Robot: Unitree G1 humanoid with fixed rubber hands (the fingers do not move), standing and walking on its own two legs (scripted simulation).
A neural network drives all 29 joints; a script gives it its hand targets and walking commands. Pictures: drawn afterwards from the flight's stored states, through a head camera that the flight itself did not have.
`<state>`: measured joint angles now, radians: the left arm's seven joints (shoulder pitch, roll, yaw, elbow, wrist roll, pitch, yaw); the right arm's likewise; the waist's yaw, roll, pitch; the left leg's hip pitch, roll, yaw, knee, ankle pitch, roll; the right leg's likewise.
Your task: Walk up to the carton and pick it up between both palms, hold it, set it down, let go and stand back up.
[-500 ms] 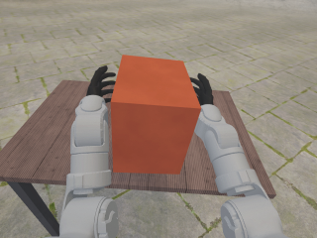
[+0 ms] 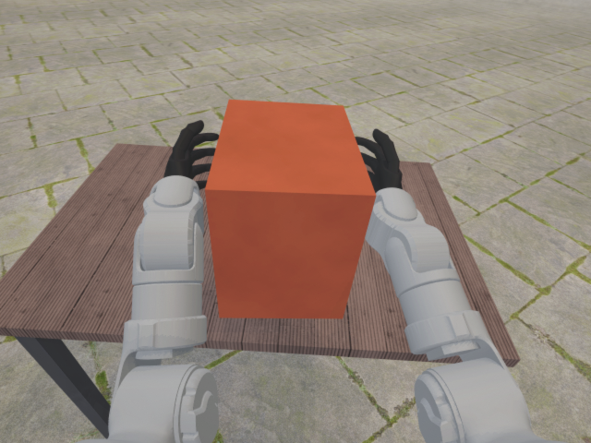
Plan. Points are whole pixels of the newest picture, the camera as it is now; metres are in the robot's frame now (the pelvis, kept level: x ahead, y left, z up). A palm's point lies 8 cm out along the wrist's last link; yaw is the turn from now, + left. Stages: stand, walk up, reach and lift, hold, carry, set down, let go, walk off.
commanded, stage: hold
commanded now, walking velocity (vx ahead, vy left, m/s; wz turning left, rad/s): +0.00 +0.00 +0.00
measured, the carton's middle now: (284, 206) +0.38 +0.00 +0.17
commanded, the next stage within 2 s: none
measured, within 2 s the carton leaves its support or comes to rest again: neither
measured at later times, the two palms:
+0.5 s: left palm (182, 174) +0.38 +0.12 +0.23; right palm (384, 184) +0.37 -0.13 +0.21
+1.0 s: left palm (180, 178) +0.38 +0.13 +0.22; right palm (382, 185) +0.37 -0.13 +0.21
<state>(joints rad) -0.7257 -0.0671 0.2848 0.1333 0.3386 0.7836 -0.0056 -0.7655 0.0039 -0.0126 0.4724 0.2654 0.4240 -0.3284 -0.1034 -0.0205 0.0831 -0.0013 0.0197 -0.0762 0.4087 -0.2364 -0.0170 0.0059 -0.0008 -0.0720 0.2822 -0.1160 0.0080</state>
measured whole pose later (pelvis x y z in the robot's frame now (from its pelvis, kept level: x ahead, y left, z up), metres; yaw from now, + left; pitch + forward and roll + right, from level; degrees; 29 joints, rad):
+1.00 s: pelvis +0.00 +0.00 +0.00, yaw +0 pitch -9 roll -2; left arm -0.76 -0.05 0.29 0.18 0.32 0.79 0.00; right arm -0.80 0.00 -0.03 0.50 0.26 0.44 -0.33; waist -0.10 -0.02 0.06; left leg -0.02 0.02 -0.08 0.40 -0.23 -0.02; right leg -0.02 0.00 -0.06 0.29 -0.12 0.01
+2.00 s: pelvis +0.00 +0.00 +0.00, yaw +0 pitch -8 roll -1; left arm -0.78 -0.05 0.30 0.23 0.31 0.79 0.00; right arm -0.82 0.00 -0.04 0.54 0.27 0.46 -0.34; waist -0.10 -0.02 0.04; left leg -0.03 0.01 -0.08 0.40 -0.23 -0.02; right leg -0.03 0.00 -0.05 0.29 -0.12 0.01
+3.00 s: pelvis +0.00 +0.00 +0.00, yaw +0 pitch -11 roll -1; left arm -0.74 -0.07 0.30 0.15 0.37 0.80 -0.02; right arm -0.76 0.02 -0.03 0.52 0.24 0.40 -0.31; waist -0.10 -0.04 0.07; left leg 0.02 0.02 -0.07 0.39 -0.22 -0.02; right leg 0.02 0.01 -0.05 0.28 -0.12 0.00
